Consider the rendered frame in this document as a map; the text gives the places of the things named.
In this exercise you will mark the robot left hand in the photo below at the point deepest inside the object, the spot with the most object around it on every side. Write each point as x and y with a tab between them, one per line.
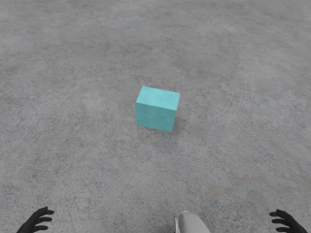
29	225

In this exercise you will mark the right robot thigh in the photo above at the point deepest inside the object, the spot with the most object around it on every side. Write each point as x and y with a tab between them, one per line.
189	223

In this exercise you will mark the robot right hand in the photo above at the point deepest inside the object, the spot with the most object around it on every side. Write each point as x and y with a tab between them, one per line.
288	220

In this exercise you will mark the carton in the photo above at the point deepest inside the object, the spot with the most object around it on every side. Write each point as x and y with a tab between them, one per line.
156	108

